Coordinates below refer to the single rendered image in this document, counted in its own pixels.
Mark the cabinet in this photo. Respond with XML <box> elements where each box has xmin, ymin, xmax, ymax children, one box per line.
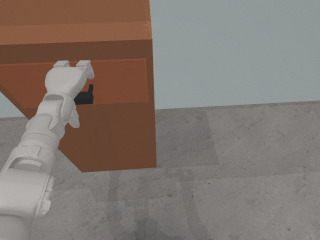
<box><xmin>0</xmin><ymin>0</ymin><xmax>157</xmax><ymax>173</ymax></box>

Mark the left robot upper arm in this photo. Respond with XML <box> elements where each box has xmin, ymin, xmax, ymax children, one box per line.
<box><xmin>0</xmin><ymin>167</ymin><xmax>55</xmax><ymax>240</ymax></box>

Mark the robot left hand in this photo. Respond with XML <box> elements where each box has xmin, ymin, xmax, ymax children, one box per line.
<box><xmin>45</xmin><ymin>60</ymin><xmax>95</xmax><ymax>128</ymax></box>

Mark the robot left forearm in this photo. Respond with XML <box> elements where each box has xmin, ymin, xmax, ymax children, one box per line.
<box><xmin>0</xmin><ymin>91</ymin><xmax>74</xmax><ymax>181</ymax></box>

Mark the handle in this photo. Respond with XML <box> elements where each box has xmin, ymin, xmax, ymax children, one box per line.
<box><xmin>74</xmin><ymin>84</ymin><xmax>94</xmax><ymax>105</ymax></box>

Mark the drawer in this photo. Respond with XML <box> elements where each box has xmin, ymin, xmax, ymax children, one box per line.
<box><xmin>0</xmin><ymin>58</ymin><xmax>148</xmax><ymax>107</ymax></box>

